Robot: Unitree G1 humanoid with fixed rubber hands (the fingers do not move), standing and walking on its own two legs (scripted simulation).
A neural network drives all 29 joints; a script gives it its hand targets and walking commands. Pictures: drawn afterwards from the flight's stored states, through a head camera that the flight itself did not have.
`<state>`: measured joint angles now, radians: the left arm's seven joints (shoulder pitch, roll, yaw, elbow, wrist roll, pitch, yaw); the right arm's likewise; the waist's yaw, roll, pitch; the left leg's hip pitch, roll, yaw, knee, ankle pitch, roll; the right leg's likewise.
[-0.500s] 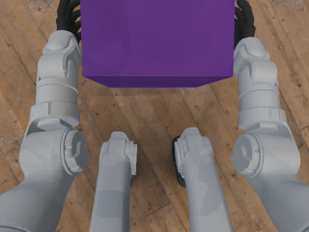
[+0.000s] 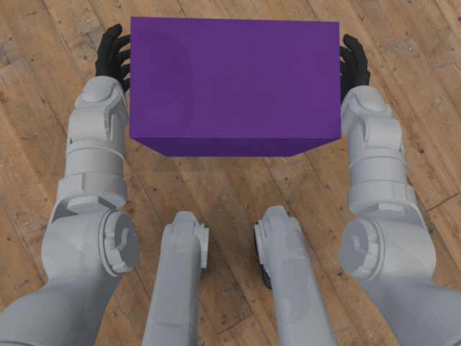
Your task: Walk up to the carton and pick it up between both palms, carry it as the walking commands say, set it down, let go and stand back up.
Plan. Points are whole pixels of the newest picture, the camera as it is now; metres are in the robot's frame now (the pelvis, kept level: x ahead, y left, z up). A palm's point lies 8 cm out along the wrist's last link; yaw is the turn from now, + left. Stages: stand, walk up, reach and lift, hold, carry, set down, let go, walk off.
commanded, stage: reach and lift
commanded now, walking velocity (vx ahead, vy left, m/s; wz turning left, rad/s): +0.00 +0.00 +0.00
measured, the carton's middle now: (231, 105) +0.49 -0.01 -0.14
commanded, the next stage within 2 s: none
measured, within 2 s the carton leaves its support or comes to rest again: neither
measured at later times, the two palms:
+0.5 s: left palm (87, 71) +0.49 +0.18 +0.00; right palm (380, 81) +0.47 -0.19 +0.00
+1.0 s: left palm (49, 63) +0.47 +0.18 +0.07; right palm (423, 73) +0.45 -0.19 +0.07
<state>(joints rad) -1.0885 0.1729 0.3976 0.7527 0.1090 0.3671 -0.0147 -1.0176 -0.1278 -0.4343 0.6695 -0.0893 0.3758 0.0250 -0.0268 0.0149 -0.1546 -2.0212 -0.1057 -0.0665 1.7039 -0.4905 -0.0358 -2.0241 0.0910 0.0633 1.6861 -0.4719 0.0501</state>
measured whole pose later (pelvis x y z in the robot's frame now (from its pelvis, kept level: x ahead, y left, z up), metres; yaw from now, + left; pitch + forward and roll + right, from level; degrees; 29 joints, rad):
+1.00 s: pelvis +0.04 +0.00 +0.13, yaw +0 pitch +38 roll -1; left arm -0.72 0.06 0.39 0.67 0.15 0.34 -0.04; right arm -0.67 -0.02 -0.42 0.61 -0.13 0.35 0.05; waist -0.03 0.01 -0.26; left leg -1.47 -0.10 -0.10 1.26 -0.44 -0.02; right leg -1.48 0.09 0.09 1.25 -0.43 0.04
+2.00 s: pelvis +0.09 +0.00 +0.24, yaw +0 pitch +17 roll +0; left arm -0.42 -0.02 0.36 0.54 0.22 0.41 -0.08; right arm -0.36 0.04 -0.36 0.47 -0.20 0.43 0.09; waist -0.03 0.01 -0.14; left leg -0.68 -0.07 -0.12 0.69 -0.29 0.00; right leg -0.68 0.06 0.12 0.67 -0.27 0.02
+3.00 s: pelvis +0.10 +0.00 +0.28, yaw +0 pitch -6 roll +0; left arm -0.25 -0.03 0.27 0.26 0.21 0.71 -0.12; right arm -0.21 0.05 -0.26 0.20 -0.20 0.73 0.10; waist -0.02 0.00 -0.01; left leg -0.03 -0.04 -0.13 0.30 -0.18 0.01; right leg -0.03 0.04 0.12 0.28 -0.16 0.00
